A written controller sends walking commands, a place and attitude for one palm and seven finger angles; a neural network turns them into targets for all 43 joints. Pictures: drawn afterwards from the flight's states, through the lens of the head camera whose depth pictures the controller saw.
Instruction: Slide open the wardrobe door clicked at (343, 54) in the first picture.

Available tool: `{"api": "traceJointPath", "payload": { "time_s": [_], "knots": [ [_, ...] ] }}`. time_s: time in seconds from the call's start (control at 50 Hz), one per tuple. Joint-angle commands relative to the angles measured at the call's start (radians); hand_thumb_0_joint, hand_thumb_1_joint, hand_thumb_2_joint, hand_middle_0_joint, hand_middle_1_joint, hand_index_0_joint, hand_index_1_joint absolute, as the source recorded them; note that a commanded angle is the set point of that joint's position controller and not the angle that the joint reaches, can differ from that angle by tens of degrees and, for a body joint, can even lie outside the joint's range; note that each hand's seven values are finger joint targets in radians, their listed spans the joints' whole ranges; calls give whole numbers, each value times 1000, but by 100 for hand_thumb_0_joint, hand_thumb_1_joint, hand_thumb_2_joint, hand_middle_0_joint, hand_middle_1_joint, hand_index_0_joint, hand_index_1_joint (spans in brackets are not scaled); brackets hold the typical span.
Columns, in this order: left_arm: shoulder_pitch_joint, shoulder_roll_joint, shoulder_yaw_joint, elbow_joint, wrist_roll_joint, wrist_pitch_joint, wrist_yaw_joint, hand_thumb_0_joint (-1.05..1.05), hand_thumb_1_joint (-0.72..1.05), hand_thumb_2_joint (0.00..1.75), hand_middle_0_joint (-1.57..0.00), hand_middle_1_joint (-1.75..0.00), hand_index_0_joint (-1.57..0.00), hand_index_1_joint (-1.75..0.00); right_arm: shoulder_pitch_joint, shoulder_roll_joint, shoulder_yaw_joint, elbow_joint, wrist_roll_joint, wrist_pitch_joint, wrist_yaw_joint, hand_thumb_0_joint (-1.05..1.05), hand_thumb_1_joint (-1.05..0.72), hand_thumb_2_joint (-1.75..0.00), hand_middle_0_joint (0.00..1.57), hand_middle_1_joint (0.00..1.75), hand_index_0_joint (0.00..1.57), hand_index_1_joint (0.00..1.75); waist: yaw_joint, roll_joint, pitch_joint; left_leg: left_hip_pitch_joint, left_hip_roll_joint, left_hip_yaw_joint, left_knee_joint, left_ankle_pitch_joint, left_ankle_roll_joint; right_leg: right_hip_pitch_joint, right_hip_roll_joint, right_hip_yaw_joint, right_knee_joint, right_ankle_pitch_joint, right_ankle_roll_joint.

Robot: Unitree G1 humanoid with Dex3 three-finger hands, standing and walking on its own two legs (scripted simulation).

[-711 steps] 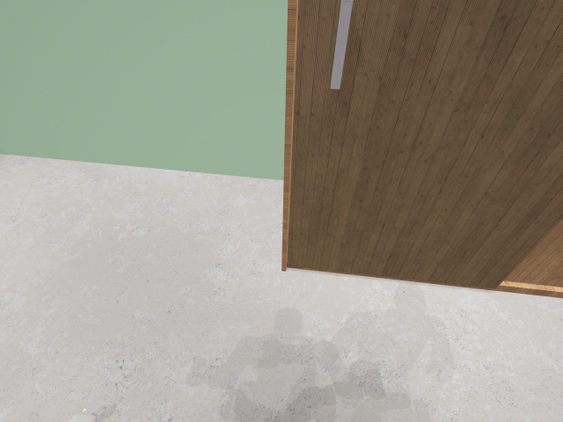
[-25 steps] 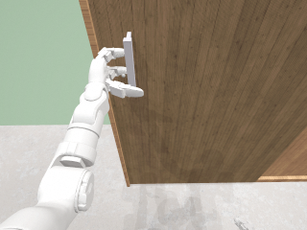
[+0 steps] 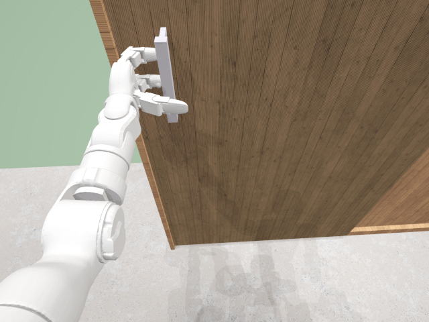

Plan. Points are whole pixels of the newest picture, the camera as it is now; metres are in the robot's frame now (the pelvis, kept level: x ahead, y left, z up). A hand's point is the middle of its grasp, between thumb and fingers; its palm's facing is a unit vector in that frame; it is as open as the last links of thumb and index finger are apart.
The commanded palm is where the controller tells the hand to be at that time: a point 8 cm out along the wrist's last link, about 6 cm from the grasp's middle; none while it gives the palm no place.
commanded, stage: slide the fingers in behind the handle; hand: left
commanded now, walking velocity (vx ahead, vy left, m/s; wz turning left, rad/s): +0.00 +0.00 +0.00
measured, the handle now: (168, 78) +0.53 +0.08 +0.19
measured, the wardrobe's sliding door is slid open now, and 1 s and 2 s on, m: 0.00 0.00 0.00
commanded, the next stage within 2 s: grip the handle and tug to test in 1.82 s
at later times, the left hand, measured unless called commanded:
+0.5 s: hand (157, 92) +0.47 +0.09 +0.20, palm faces +0.04 -1.00 -0.01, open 14.0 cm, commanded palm +0.45 +0.14 +0.20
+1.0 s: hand (168, 90) +0.48 +0.07 +0.20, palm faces +0.03 -1.00 +0.00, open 14.0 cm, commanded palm +0.45 +0.12 +0.20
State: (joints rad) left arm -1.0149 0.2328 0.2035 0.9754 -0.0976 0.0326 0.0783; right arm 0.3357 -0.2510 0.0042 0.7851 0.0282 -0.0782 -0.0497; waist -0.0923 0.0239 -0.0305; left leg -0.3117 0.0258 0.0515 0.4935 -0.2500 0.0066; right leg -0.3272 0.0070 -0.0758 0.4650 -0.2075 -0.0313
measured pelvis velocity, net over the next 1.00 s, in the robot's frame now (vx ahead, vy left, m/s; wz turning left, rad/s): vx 0.01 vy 0.00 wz -0.01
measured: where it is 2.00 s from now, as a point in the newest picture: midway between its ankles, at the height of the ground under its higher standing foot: outside the picture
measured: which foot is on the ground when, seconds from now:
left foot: down 0.00-1.00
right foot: down 0.00-1.00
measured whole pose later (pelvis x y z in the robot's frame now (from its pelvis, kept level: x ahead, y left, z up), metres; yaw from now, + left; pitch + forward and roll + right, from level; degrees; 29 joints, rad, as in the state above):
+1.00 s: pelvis +0.01 +0.00 +0.00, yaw -1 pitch +3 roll -1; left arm -0.90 0.15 0.14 0.78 -0.10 0.10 0.13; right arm 0.32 -0.23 -0.01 0.76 0.03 -0.06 -0.04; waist -0.07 0.03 -0.04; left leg -0.26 0.03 0.06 0.48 -0.26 0.01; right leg -0.28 0.01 -0.06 0.44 -0.21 -0.03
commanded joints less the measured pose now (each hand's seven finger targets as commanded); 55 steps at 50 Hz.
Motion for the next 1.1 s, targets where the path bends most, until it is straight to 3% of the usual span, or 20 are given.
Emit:
{"api": "traceJointPath", "payload": {
  "time_s": [0.0, 0.08, 0.12, 0.16, 0.2, 0.24, 0.3, 0.36, 0.4, 0.46, 0.52, 0.58, 0.64, 0.74, 0.76, 0.84, 0.86, 0.94, 1.06, 1.08],
  "knots": [
    [-599, 208, 28, -236, 11, -90, 12, 0, -50, 30, -30, -120, -30, -120, 15, -138, -48, -102, -1, -45, -5, 0, -90, -90, 20, 30, 20, 30, -10, -65, -365, 109, -32, -45, -33, 195, 22, 150, 20, 64, -43, 244, 16],
    [-517, 207, 37, -279, -1, -87, -2, 0, -50, 30, -30, -120, -30, -120, 8, -136, -51, -117, 5, -44, -3, 0, -90, -90, 20, 30, 20, 30, 19, -33, -394, 126, -31, -40, -44, 225, 19, 186, 24, 61, -44, 269, 9],
    [-512, 167, 8, -309, -12, -82, -8, 0, -50, 30, -30, -120, -30, -120, 1, -132, -51, -123, 6, -47, -3, 0, -90, -90, 20, 30, 20, 30, 11, -34, -383, 138, -30, -37, -44, 226, 20, 179, 28, 58, -49, 270, 10],
    [-437, 193, 30, -296, -7, -71, -9, 0, -50, 30, -30, -120, -30, -120, -3, -137, -53, -124, 10, -41, -5, 0, -90, -90, 20, 30, 20, 30, 29, -37, -356, 130, -27, -36, -53, 215, 19, 182, 30, 57, -57, 248, 8],
    [-453, 151, -5, -306, -10, -52, -7, 0, -50, 30, -30, -120, -30, -120, -13, -133, -48, -129, 13, -41, -5, 0, -90, -90, 20, 30, 20, 30, 12, -58, -313, 116, -25, -35, -60, 182, 21, 157, 29, 52, -67, 213, 12],
    [-461, 153, -3, -286, -8, -30, 0, 0, -50, 30, -30, -120, -30, -120, -19, -134, -46, -128, 13, -40, -6, 0, -90, -90, 20, 30, 20, 30, 4, -74, -268, 100, -23, -36, -66, 133, 23, 125, 28, 55, -82, 153, 17],
    [-501, 135, -15, -346, -17, -26, 8, 0, -50, 30, -30, -120, -30, -120, -35, -129, -45, -134, 14, -43, -8, 0, -90, -90, 20, 30, 20, 30, 8, -41, -290, 132, -23, -39, -66, 138, 22, 124, 27, 57, -81, 144, 13],
    [-475, 143, -3, -350, -22, -28, 13, 0, -50, 30, -30, -120, -30, -120, -43, -129, -45, -135, 13, -43, -13, 0, -90, -90, 20, 30, 20, 30, 21, -59, -316, 150, -24, -40, -65, 152, 21, 143, 28, 56, -77, 153, 13],
    [-532, 113, -32, -337, -18, -29, 18, 0, -50, 30, -30, -120, -30, -120, -42, -123, -38, -129, 13, -46, -13, 0, -90, -90, 20, 30, 20, 30, -2, -65, -289, 141, -24, -45, -63, 138, 22, 117, 26, 55, -78, 144, 16],
    [-531, 108, -39, -318, -4, -30, 29, 0, -50, 30, -30, -120, -30, -120, -43, -124, -40, -124, 11, -45, -13, 0, -90, -90, 20, 30, 20, 30, 3, -50, -305, 152, -24, -47, -59, 142, 19, 113, 25, 55, -72, 139, 14],
    [-566, 77, -55, -289, -10, -26, 33, 0, -50, 30, -30, -120, -30, -120, -44, -120, -35, -119, 9, -48, -10, 0, -90, -90, 20, 30, 20, 30, -12, -58, -305, 149, -25, -53, -53, 142, 17, 100, 24, 52, -64, 146, 14],
    [-542, 52, -63, -291, -13, -28, 37, 0, -50, 30, -30, -120, -30, -120, -44, -118, -35, -123, 7, -48, -6, 0, -90, -90, 20, 30, 20, 30, 0, -38, -347, 166, -26, -55, -46, 198, 12, 119, 23, 47, -46, 200, 10],
    [-501, 87, -23, -259, -17, -20, 39, 0, -50, 30, -30, -120, -30, -120, -37, -122, -38, -123, 4, -41, -3, 0, -90, -90, 20, 30, 20, 30, 12, -90, -347, 141, -28, -51, -42, 219, 13, 144, 25, 47, -40, 238, 11],
    [-476, 96, -5, -284, -8, -16, 49, 0, -50, 30, -30, -120, -30, -120, -37, -121, -38, -135, 0, -28, 1, 0, -90, -90, 20, 30, 20, 30, 17, -98, -328, 119, -28, -36, -40, 240, 17, 164, 21, 54, -39, 285, 14],
    [-466, 131, 16, -294, -1, -21, 54, 0, -50, 30, -30, -120, -30, -120, -33, -124, -42, -135, -2, -23, -2, 0, -90, -90, 20, 30, 20, 30, 25, -96, -342, 127, -28, -36, -43, 252, 16, 183, 21, 53, -37, 291, 14],
    [-484, 56, -51, -425, 0, -39, 55, 0, -50, 30, -30, -120, -30, -120, -48, -109, -45, -151, 2, -30, 3, 0, -90, -90, 20, 30, 20, 30, 20, -25, -394, 177, -26, -31, -33, 301, 15, 193, 26, 55, -32, 338, 9],
    [-462, 71, -42, -421, 3, -36, 56, 0, -50, 30, -30, -120, -30, -120, -41, -112, -50, -146, 3, -27, 0, 0, -90, -90, 20, 30, 20, 30, 26, -61, -391, 181, -22, -37, -36, 312, 14, 205, 28, 50, -32, 338, 9],
    [-448, 29, -69, -465, -13, 5, 47, 0, -50, 30, -30, -120, -30, -120, -57, -110, -51, -146, 7, -24, -5, 0, -90, -90, 20, 30, 20, 30, 22, -49, -388, 191, -26, -32, -41, 310, 16, 202, 31, 49, -44, 347, 11],
    [-407, 39, -46, -439, -13, 63, 68, 0, -50, 30, -30, -120, -30, -120, -70, -109, -46, -138, 6, -7, -12, 0, -90, -90, 20, 30, 20, 30, 34, -59, -316, 172, -28, -32, -59, 279, 16, 203, 25, 49, -63, 312, 13],
    [-413, 6, -66, -447, -14, 65, 72, 0, -50, 30, -30, -120, -30, -120, -78, -104, -42, -143, 7, -10, -11, 0, -90, -90, 20, 30, 20, 30, 26, -62, -313, 171, -30, -32, -58, 272, 17, 194, 25, 46, -62, 306, 13]
  ]
}}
